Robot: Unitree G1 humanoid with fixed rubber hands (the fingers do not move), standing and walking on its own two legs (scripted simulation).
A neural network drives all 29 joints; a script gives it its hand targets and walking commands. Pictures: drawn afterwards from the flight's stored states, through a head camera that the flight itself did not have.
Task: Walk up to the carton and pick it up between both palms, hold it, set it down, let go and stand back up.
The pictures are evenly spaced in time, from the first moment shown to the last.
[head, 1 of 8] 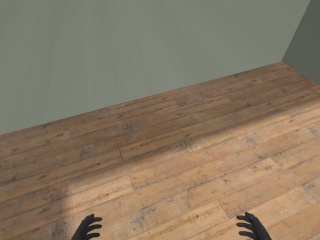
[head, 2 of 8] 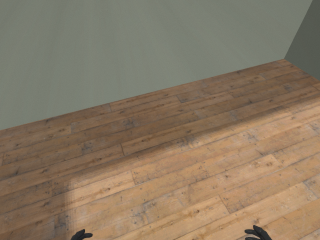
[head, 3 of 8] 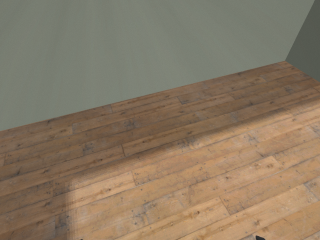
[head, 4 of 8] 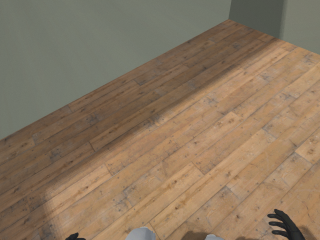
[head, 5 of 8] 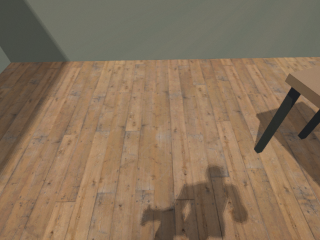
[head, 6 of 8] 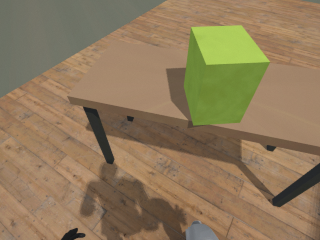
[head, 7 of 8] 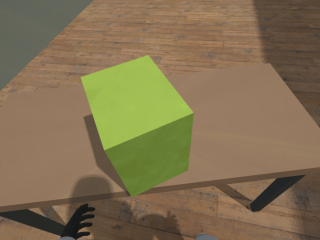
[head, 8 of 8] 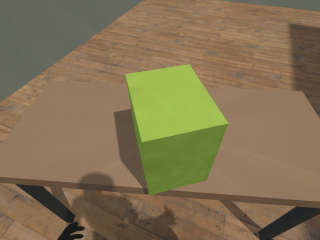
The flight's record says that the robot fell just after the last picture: no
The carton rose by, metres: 0.00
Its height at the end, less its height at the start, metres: +0.00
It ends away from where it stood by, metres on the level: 0.00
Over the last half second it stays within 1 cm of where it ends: yes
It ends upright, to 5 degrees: yes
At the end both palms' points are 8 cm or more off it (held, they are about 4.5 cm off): yes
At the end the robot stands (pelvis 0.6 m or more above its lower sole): yes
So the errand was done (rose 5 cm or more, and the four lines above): no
